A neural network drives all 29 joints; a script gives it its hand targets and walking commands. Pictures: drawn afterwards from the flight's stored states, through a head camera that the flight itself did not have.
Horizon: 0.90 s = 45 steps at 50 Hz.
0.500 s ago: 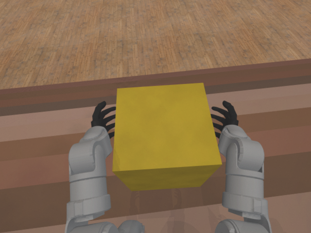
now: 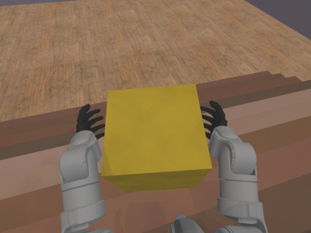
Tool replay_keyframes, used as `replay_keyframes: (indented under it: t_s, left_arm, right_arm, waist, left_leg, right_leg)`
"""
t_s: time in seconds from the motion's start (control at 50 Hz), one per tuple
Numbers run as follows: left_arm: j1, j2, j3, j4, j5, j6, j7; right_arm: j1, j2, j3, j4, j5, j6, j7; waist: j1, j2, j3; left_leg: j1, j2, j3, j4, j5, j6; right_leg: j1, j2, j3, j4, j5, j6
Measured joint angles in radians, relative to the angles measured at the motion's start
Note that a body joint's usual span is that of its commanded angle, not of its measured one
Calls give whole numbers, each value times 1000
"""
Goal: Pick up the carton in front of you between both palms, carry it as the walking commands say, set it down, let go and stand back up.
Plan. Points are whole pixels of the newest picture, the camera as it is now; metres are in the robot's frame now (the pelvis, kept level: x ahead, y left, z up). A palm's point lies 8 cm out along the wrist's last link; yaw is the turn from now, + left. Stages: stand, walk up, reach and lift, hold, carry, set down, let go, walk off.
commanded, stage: carry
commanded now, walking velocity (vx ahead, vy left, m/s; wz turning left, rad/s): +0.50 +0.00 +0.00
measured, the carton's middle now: (156, 144) +0.35 -0.03 +0.03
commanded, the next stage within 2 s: none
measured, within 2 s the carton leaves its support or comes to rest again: neither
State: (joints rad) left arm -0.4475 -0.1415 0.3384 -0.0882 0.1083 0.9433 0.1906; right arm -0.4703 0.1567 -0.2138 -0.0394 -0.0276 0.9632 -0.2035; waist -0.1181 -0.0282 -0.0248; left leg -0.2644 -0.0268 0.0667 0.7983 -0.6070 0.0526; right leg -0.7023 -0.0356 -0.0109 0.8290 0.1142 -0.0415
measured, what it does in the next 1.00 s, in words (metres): goes down: right foot 0.15 m lower, then left foot 0.15 m lower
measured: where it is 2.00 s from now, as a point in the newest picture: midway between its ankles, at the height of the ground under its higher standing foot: (142, 124)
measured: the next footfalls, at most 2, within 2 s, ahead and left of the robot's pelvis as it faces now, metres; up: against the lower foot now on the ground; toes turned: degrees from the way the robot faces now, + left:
right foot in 0.12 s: +0.23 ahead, -0.09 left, -0.15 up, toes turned -5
left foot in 0.50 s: +0.52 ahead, +0.03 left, -0.30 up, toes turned -2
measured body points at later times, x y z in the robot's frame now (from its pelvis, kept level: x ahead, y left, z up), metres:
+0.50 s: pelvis +0.38 -0.04 -0.24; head +0.41 -0.03 +0.21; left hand +0.72 +0.12 -0.17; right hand +0.72 -0.19 -0.18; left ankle +0.50 +0.02 -0.96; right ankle +0.20 -0.09 -0.83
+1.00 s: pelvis +0.79 -0.07 -0.44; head +0.77 -0.07 +0.01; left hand +1.12 +0.10 -0.35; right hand +1.13 -0.22 -0.35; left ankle +0.64 +0.05 -0.95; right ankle +0.84 -0.13 -1.15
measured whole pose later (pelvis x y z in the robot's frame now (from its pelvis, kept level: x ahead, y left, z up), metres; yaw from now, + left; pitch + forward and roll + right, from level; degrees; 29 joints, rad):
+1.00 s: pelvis +0.79 -0.07 -0.44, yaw -2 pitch +1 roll +0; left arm -0.40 -0.11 0.21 0.13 0.00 0.78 0.23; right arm -0.37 0.09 -0.23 0.13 -0.02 0.77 -0.25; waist 0.09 -0.02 -0.08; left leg -0.46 -0.10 -0.06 1.72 -0.57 0.00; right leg -0.45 0.09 -0.06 0.72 -0.30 -0.07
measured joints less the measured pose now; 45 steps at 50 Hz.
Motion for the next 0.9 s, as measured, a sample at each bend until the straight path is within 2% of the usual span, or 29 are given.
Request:
replay_keyframes:
  t_s: [0.06,0.08,0.12,0.16,0.18,0.2,0.22,0.26,0.3,0.34,0.4,0.46,0.48,0.5,0.52,0.54,0.56,0.6,0.62,0.64,0.68,0.72,0.76,0.82,0.86,0.88,0.9]
  left_arm:
    - [-7,18,-12,19,3,0,-2]
    - [-11,21,-18,37,3,2,-3]
    - [-31,19,-35,82,-5,14,-4]
    - [-51,6,-56,126,-22,19,-2]
    - [-58,12,-69,146,-39,26,3]
    - [-65,19,-78,163,-59,34,7]
    - [-67,24,-81,175,-79,37,9]
    - [-55,25,-88,200,-99,21,23]
    - [-46,18,-78,217,-109,-1,27]
    - [-35,10,-68,218,-118,-28,25]
    - [-14,-5,-76,201,-120,-77,17]
    - [13,-17,-92,173,-113,-114,10]
    - [23,-16,-93,163,-113,-122,6]
    - [39,-8,-90,150,-111,-129,4]
    - [56,8,-84,138,-104,-139,4]
    - [69,25,-78,136,-98,-152,6]
    - [81,31,-70,142,-90,-163,9]
    - [83,23,-49,168,-72,-176,15]
    - [69,19,-39,186,-61,-185,16]
    - [62,14,-30,200,-51,-193,16]
    - [67,1,-16,210,-38,-203,16]
    - [76,-8,-6,207,-33,-212,12]
    - [88,-8,-3,190,-32,-223,10]
    - [103,7,-9,151,-37,-236,14]
    - [109,21,-21,135,-43,-238,19]
    - [105,28,-30,139,-46,-236,22]
    - [94,30,-44,150,-52,-228,24]
  right_arm:
    - [-9,3,-1,14,-15,0,2]
    - [-6,1,-4,21,-21,4,4]
    - [8,-10,-22,27,-34,13,3]
    - [14,-35,-50,48,-46,8,-9]
    - [10,-39,-66,69,-55,3,-16]
    - [4,-40,-80,87,-64,1,-24]
    - [-9,-41,-91,106,-70,-2,-31]
    - [-11,-38,-113,131,-66,-11,-33]
    - [0,-28,-128,139,-51,-24,-25]
    - [16,-18,-134,135,-35,-48,-15]
    - [52,-19,-126,105,-19,-94,-3]
    - [90,-22,-109,74,-7,-134,3]
    - [95,-23,-98,73,-3,-144,5]
    - [91,-20,-82,81,0,-151,6]
    - [82,-10,-62,92,-3,-157,7]
    - [71,0,-44,107,-9,-164,6]
    - [71,3,-27,119,-10,-164,3]
    - [91,-8,0,121,8,-154,0]
    - [100,-15,11,117,23,-153,-1]
    - [107,-23,20,118,30,-156,-11]
    - [111,-35,30,132,49,-162,-24]
    - [108,-40,33,144,64,-171,-29]
    - [97,-39,40,155,72,-185,-29]
    - [77,-30,51,153,72,-205,-30]
    - [68,-24,53,146,68,-207,-30]
    - [67,-24,51,143,64,-205,-29]
    - [75,-31,45,136,58,-200,-28]
  waist:
    - [15,-20,-26]
    - [33,-24,-36]
    - [105,-29,-47]
    - [187,12,-67]
    - [208,19,-71]
    - [224,17,-71]
    - [233,25,-62]
    - [233,53,-41]
    - [226,48,-11]
    - [218,35,16]
    - [214,42,42]
    - [205,54,40]
    - [190,58,39]
    - [162,61,37]
    - [130,51,35]
    - [98,41,37]
    - [70,49,35]
    - [19,77,20]
    - [-1,69,20]
    - [-12,59,22]
    - [-26,50,27]
    - [-27,41,31]
    - [-31,35,29]
    - [-30,3,17]
    - [-20,-12,-6]
    - [-2,-20,-18]
    - [29,-20,-27]
  left_leg:
    - [61,-4,-9,100,-144,-19]
    - [80,-4,-6,157,-187,-29]
    - [85,15,9,380,-67,-65]
    - [-8,25,-46,693,-35,-56]
    - [-72,10,-86,773,-7,-51]
    - [-137,-1,-109,784,40,-46]
    - [-198,5,-123,741,89,-44]
    - [-300,30,-151,566,168,-48]
    - [-386,39,-145,444,227,-45]
    - [-454,43,-124,364,410,-24]
    - [-460,47,-95,95,737,-11]
    - [-374,32,-41,-159,906,-5]
    - [-333,22,-11,-183,933,5]
    - [-272,10,19,-201,918,26]
    - [-222,-5,33,-182,764,49]
    - [-215,-24,37,-126,638,57]
    - [-199,-38,24,-87,509,71]
    - [-146,-54,-17,-90,262,74]
    - [-148,-67,-20,-67,217,62]
    - [-152,-77,-16,-32,199,67]
    - [-134,-89,-14,12,135,80]
    - [-102,-95,-17,49,63,80]
    - [-71,-95,-30,97,-15,74]
    - [-5,-101,-47,177,-151,64]
    - [43,-105,-53,248,-258,58]
    - [60,-106,-45,315,-294,49]
    - [67,-93,-31,423,-186,30]
  right_leg:
    - [85,-1,-30,-255,262,2]
    - [124,1,-47,-294,311,-3]
    - [242,13,-95,-323,315,-26]
    - [316,58,-122,-255,-72,-49]
    - [330,77,-117,-215,-253,-56]
    - [346,89,-108,-195,-407,-70]
    - [344,101,-105,-161,-413,-84]
    - [312,127,-123,-40,-532,-97]
    - [301,130,-128,45,-637,-101]
    - [301,125,-121,118,-719,-93]
    - [325,131,-110,219,-848,-90]
    - [378,141,-102,322,-995,-84]
    - [388,136,-111,390,-976,-85]
    - [380,120,-131,510,-883,-93]
    - [336,72,-161,684,-780,-139]
    - [288,47,-154,830,-748,-128]
    - [239,61,-123,900,-731,-97]
    - [143,86,-78,857,-699,-49]
    - [94,77,-49,783,-675,-36]
    - [53,68,-16,681,-628,-25]
    - [5,44,30,446,-552,1]
    - [-38,23,47,343,-429,4]
    - [-63,8,44,233,-221,0]
    - [-7,1,23,-109,128,4]
    - [59,11,-7,-271,250,-5]
    - [95,17,-28,-293,288,-14]
    - [148,28,-55,-300,293,-28]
